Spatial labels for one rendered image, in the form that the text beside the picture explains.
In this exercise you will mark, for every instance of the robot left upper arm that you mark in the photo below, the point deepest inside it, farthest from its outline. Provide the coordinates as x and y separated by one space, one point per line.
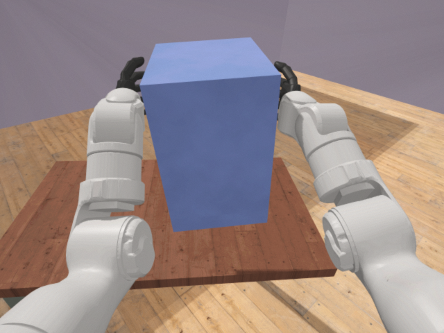
105 256

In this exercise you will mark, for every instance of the robot right hand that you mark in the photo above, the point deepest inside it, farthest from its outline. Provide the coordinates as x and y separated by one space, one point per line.
290 83

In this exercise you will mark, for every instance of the table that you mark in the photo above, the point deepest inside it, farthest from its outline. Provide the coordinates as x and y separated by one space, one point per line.
289 246

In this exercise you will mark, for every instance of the robot left hand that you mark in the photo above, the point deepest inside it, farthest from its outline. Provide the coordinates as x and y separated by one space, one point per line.
129 77

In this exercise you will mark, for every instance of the right robot forearm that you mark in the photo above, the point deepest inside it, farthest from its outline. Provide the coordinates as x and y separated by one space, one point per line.
342 173

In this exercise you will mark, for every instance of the robot right upper arm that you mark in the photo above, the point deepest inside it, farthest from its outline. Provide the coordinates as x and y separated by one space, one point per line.
372 239

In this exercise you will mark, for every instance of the left robot forearm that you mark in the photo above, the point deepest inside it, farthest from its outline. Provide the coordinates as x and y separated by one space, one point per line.
114 157

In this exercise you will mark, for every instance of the carton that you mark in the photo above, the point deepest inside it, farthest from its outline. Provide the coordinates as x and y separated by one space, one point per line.
212 109

